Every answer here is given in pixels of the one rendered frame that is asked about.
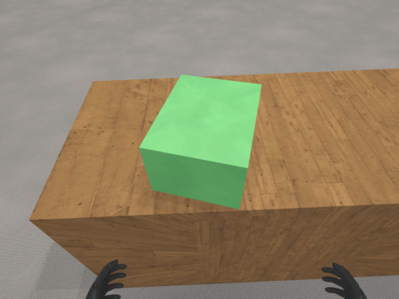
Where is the robot left hand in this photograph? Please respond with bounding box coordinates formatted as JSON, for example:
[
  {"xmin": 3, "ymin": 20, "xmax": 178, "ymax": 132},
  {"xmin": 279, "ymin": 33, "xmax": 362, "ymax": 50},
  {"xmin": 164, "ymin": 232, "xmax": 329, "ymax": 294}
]
[{"xmin": 85, "ymin": 260, "xmax": 127, "ymax": 299}]

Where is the robot right hand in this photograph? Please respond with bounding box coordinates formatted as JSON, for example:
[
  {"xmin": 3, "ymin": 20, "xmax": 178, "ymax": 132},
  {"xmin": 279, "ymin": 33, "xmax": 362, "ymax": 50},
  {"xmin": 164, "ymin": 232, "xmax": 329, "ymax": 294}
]
[{"xmin": 322, "ymin": 263, "xmax": 367, "ymax": 299}]

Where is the carton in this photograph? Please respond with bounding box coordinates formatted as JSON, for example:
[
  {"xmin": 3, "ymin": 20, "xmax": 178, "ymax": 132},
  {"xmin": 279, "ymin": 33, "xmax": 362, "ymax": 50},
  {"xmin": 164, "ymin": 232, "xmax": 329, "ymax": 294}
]
[{"xmin": 139, "ymin": 75, "xmax": 262, "ymax": 209}]

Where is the pedestal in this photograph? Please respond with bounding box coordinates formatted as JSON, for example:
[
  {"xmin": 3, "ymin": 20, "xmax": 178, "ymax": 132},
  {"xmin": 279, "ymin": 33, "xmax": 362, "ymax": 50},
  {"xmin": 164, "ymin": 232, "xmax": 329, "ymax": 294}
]
[{"xmin": 29, "ymin": 69, "xmax": 399, "ymax": 288}]

